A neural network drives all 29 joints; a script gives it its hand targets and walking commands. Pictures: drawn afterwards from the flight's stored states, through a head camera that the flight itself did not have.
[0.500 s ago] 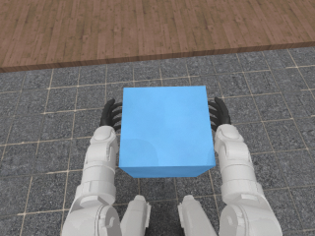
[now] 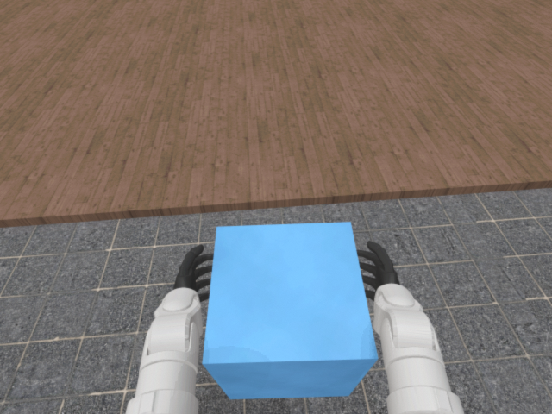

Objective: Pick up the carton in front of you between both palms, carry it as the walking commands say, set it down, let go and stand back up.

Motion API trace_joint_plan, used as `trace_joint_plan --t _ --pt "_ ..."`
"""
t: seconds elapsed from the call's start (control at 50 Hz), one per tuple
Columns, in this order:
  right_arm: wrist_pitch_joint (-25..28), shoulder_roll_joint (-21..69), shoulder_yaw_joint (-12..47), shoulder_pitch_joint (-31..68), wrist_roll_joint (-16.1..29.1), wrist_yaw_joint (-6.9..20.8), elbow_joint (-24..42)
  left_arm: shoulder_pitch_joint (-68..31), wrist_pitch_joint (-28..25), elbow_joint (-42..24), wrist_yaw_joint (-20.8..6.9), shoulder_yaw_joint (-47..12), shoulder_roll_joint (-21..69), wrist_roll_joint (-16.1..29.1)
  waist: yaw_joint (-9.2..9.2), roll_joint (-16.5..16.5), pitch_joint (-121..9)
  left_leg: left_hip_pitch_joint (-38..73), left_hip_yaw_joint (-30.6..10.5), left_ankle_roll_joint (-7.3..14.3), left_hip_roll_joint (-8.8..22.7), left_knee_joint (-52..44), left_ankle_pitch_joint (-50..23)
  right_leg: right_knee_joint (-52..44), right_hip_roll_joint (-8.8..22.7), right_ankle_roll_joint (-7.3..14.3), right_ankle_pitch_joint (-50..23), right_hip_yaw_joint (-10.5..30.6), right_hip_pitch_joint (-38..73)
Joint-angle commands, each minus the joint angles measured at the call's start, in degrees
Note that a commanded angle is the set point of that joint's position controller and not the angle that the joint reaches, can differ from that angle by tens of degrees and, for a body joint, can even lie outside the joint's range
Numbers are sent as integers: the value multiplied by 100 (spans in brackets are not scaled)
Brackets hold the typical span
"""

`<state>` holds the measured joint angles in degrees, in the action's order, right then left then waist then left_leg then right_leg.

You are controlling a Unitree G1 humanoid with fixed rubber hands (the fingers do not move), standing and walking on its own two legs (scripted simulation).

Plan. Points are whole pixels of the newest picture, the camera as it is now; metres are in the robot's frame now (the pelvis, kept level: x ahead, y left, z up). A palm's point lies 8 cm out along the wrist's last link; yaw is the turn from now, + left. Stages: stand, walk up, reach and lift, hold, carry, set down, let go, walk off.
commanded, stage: reach and lift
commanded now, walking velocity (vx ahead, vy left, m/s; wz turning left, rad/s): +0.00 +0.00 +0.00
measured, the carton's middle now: (286, 316) +0.29 +0.00 -0.06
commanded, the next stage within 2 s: hold in 1.02 s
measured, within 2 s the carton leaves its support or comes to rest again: neither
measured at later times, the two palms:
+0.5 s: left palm (182, 298) +0.28 +0.15 +0.03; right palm (390, 292) +0.28 -0.15 +0.03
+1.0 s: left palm (181, 289) +0.29 +0.15 +0.04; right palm (392, 285) +0.29 -0.15 +0.04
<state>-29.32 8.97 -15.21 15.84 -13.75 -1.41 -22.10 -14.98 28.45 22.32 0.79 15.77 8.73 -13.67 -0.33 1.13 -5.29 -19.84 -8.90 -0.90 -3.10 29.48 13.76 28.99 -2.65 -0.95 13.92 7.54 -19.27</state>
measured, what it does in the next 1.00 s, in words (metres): stands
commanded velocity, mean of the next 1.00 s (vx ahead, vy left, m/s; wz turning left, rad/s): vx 0.00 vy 0.00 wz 0.00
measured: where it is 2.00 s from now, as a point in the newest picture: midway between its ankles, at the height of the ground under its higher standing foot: outside the picture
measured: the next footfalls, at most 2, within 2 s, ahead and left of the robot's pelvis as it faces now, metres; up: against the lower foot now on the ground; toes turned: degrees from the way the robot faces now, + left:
none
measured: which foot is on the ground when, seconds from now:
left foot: down 0.00-1.00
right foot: down 0.00-1.00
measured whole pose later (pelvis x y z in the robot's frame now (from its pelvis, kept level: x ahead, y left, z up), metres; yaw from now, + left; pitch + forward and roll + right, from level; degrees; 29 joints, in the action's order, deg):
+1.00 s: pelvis +0.00 +0.00 +0.01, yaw -1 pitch -5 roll +0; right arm -39.0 8.7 -13.0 15.2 -15.5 -0.1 -15.1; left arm -14.6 38.7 15.3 0.2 13.1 8.6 -14.7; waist 0.0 0.4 1.2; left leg -5.7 -7.8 -0.4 -2.5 22.2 11.4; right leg 21.9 -2.0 -0.9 11.5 7.9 -5.4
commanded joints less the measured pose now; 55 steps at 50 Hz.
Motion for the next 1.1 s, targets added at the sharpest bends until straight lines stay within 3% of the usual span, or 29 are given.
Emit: trace_joint_plan --t 0.0,0.02,0.08,0.1,0.16,0.22,0.36,0.38,0.4,0.42,0.48,0.52,0.54,0.58,0.62,0.7,0.74,0.76,0.78,0.8,0.82,0.9,0.94,0.96,0.98,1.0,1.02,1.06,1.08 --pt "-139 5454 3512 2431 1083 1429 146 -2531 178 -127 -1402 -3558 5601 1259 -99 -298 -1563 1268 349 -63 -238 -654 -1581 -554 -370 -15 -1522 -529 1316" --pt "-218 5439 3338 2694 1170 1495 304 -2477 273 -190 -1388 -3441 5555 1181 109 -221 -1290 1178 389 -12 -245 -749 -1426 -611 -340 -51 -1356 -483 1173" --pt "-359 5294 3278 2859 1115 1532 213 -2956 442 -262 -1410 -3355 5512 1227 -113 -171 -963 1025 387 -3 -223 -783 -778 -722 -243 32 -750 -404 1228" --pt "-404 5288 3182 2436 1143 1527 171 -2665 510 -248 -1417 -3273 5376 1160 90 26 -723 1004 344 -19 -230 -823 -704 -801 -249 52 -869 -331 1406" --pt "-562 5202 2988 2373 885 1533 177 -2909 681 -312 -1425 -3227 5458 1097 -186 -71 -642 1024 449 -100 -283 -836 -673 -854 -226 94 -945 -288 1518" --pt "-618 5270 3224 2804 1147 1622 371 -2735 710 -263 -1445 -3049 5389 1082 166 -157 -669 1245 429 -4 -241 -1015 -564 -811 -286 47 -825 -471 1346" --pt "-569 5408 3006 3152 907 1566 -134 -3142 612 -46 -1498 -2999 5392 920 -17 -406 -461 1100 509 49 -286 -778 -345 -809 -269 10 -531 -362 1596" --pt "-573 5315 2784 3205 934 1590 -101 -2992 612 129 -1483 -2782 5291 802 196 -159 -551 1076 589 42 -273 -978 -200 -786 -302 -44 -427 -524 1427" --pt "-463 5368 2756 3397 864 1590 -71 -3603 555 214 -1494 -2854 5470 941 -50 61 -693 1167 565 11 -272 -951 -185 -698 -324 63 -549 -469 1321" --pt "-414 5619 3159 3463 1091 1592 211 -3219 496 -111 -1509 -2924 5534 867 203 64 -864 1107 616 54 -322 -801 -296 -744 -223 -11 -573 -361 1495" --pt "-393 5512 3196 3624 1062 1576 407 -3426 503 -43 -1548 -2986 5522 1012 -13 -345 -1188 1388 691 -21 -302 -724 -491 -737 -297 -10 -489 -503 1408" --pt "-385 5573 2988 3552 1083 1561 106 -3537 559 27 -1585 -3047 5477 853 101 191 -835 932 647 -35 -368 -709 -364 -825 -271 51 -559 -350 1544" --pt "-421 5457 2966 3456 973 1593 63 -3564 570 37 -1547 -3115 5435 957 -129 -174 -991 1530 587 -17 -302 -836 -466 -807 -350 4 -600 -412 1343" --pt "-488 5554 3129 3490 1074 1627 243 -3294 580 -209 -1513 -3102 5565 908 143 -145 -1042 1570 534 -4 -302 -875 -588 -811 -354 14 -683 -444 1429" --pt "-482 5498 3076 3418 1061 1603 186 -3628 641 -27 -1452 -3319 5397 1248 -87 -344 -1185 1578 477 -8 -177 -914 -641 -687 -420 47 -682 -486 1643" --pt "-677 5086 2968 2883 1034 1576 189 -2864 858 1 -1438 -3080 5457 966 72 199 -745 1319 408 -91 -243 -1071 -922 -884 -312 77 -1090 -415 1787" --pt "-699 5162 2826 2829 1010 1624 6 -2685 902 17 -1379 -3083 5420 908 -48 45 -830 1758 459 -143 -234 -1100 -1300 -976 -356 44 -1213 -483 1608" --pt "-650 5393 3189 3117 1121 1576 479 -3153 806 -443 -1390 -3098 5413 979 161 -128 -714 1414 528 -77 -282 -954 -1088 -938 -286 29 -1144 -467 1784" --pt "-687 5204 3202 2929 1146 1559 659 -2823 824 -367 -1413 -3166 5571 1144 -103 63 -893 1911 519 -62 -295 -933 -1282 -984 -290 33 -1269 -398 1554" --pt "-706 5258 3199 2781 1139 1595 629 -2647 813 -633 -1399 -3168 5430 1090 206 -222 -909 1558 459 -34 -246 -1003 -1416 -847 -349 18 -1426 -436 1625" --pt "-690 5290 3384 2689 1216 1588 816 -2577 857 -590 -1359 -3432 5574 1181 45 68 -1052 1762 482 -94 -279 -961 -1744 -806 -412 8 -1794 -442 1988" --pt "-751 5262 3257 2675 1137 1530 874 -2765 891 -672 -1421 -3438 5365 1297 -110 -158 -878 1813 432 -37 -255 -1118 -1354 -980 -394 -3 -1332 -445 1641" --pt "-697 5388 3623 2827 1327 1532 990 -2838 860 -850 -1424 -3502 5418 1347 -69 12 -1002 1806 476 -69 -300 -909 -1433 -857 -335 24 -1511 -373 1819" --pt "-741 5455 3682 2930 1424 1553 955 -2550 924 -999 -1392 -3610 5348 1162 207 153 -1136 1972 507 -61 -302 -951 -1910 -874 -363 -66 -1785 -439 1827" --pt "-733 5274 3640 2790 1351 1566 1145 -2966 855 -1056 -1380 -3684 5516 1472 -99 35 -1319 2196 497 -101 -277 -892 -1904 -901 -390 10 -1640 -422 1717" --pt "-811 5365 3582 2433 1406 1543 961 -2577 904 -1374 -1341 -3688 5313 1272 306 -20 -1061 1806 450 -78 -279 -1004 -1999 -882 -374 0 -2058 -366 1950" --pt "-834 5256 3424 2375 1218 1501 1078 -2593 992 -1076 -1361 -3533 5131 1201 -43 -254 -954 1881 517 -124 -372 -959 -2145 -937 -442 -65 -2186 -395 2083" --pt "-981 4999 3576 2704 1285 1421 1357 -2204 1112 -677 -1394 -3252 5219 1207 183 -113 -818 1827 454 -4 -299 -1131 -1689 -998 -374 -98 -1646 -393 1975" --pt "-1045 5116 3766 2438 1382 1404 1582 -2382 1123 -1189 -1422 -3693 5326 1482 47 -158 -928 1744 427 -31 -306 -1101 -1672 -1107 -332 -40 -1848 -303 2190"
